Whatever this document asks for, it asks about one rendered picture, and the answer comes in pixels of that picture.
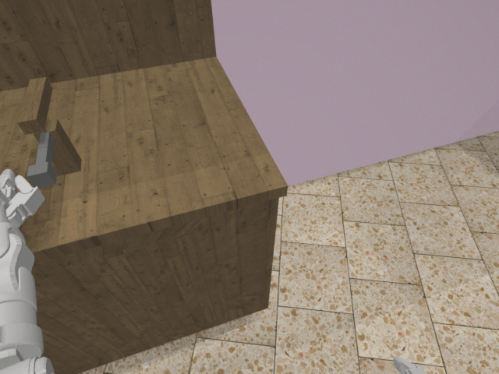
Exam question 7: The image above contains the left robot upper arm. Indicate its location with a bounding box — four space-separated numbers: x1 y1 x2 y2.
0 357 55 374

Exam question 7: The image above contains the robot left hand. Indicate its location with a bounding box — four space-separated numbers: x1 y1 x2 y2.
0 169 45 229

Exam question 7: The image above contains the robot right hand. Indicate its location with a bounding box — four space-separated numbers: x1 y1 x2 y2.
394 356 426 374

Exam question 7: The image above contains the tap lever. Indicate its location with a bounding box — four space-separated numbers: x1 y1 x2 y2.
27 132 57 188

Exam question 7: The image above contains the left robot forearm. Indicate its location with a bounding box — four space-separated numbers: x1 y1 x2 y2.
0 222 44 370

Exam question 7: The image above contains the counter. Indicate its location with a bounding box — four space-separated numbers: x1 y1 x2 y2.
0 0 288 374

